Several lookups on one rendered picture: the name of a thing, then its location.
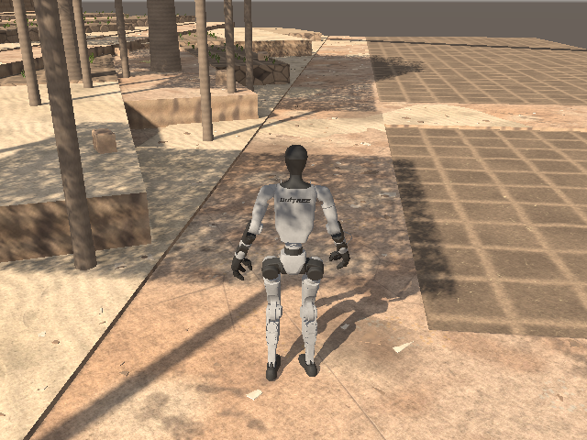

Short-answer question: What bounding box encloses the robot left forearm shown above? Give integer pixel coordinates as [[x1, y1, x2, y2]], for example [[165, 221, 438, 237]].
[[235, 220, 256, 259]]

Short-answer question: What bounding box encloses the left robot foot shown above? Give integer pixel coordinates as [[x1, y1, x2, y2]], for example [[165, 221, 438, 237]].
[[266, 354, 281, 380]]

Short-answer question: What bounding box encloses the robot right forearm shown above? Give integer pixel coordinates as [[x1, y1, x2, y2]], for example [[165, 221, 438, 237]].
[[331, 221, 348, 254]]

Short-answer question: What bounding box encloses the left robot upper arm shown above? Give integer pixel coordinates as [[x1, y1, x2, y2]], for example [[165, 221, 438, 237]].
[[248, 184, 277, 235]]

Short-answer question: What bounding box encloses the robot right hand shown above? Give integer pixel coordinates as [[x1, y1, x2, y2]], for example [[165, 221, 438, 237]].
[[329, 251, 350, 269]]

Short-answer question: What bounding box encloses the robot left hand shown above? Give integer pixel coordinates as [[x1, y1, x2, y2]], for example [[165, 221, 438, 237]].
[[231, 256, 252, 281]]

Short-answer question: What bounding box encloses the robot left shin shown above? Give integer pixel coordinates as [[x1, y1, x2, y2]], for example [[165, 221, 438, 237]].
[[266, 304, 280, 368]]

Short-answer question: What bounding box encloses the right robot upper arm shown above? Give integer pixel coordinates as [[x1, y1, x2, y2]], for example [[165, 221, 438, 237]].
[[315, 185, 341, 236]]

